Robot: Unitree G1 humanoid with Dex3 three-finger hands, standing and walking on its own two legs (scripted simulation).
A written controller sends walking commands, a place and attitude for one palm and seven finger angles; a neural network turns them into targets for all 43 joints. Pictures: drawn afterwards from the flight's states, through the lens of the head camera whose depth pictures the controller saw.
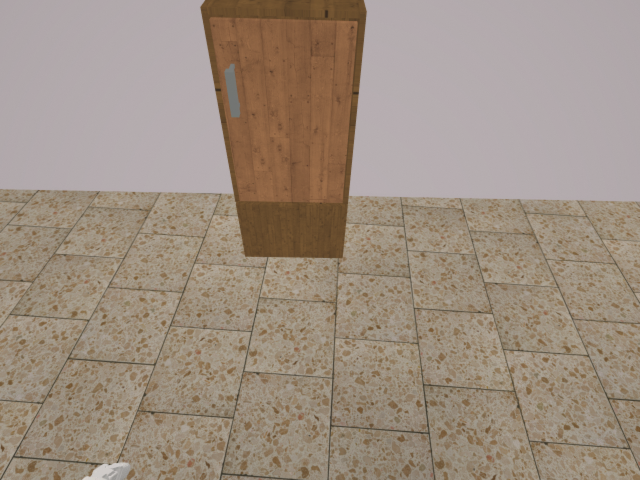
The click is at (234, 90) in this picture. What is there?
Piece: cupboard door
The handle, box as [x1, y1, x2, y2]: [224, 64, 239, 116]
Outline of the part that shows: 230,64 229,68 225,69 224,72 231,116 239,116 239,103 237,99 233,70 234,64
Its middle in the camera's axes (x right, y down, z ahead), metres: -0.24 -0.41 +1.06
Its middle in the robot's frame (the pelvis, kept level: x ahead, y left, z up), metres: +1.06 +0.30 -0.01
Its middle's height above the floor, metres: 0.76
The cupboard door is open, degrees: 0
